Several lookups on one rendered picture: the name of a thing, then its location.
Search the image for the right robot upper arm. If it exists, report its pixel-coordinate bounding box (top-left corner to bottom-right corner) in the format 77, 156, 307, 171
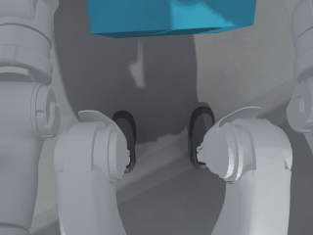
287, 77, 313, 155

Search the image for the right robot forearm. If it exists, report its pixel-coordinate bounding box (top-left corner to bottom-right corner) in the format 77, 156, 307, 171
284, 0, 313, 83

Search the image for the left robot thigh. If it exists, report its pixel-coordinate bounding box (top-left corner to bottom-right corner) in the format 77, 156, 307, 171
56, 121, 127, 235

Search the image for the left robot upper arm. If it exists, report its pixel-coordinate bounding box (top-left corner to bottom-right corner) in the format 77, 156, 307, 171
0, 81, 62, 235

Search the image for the carton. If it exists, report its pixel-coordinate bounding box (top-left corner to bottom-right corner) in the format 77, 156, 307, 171
86, 0, 256, 38

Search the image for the robot right foot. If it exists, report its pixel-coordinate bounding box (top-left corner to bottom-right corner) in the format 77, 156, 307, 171
189, 106, 215, 170

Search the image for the left robot forearm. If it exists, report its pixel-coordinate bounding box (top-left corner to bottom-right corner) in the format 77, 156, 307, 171
0, 0, 60, 86

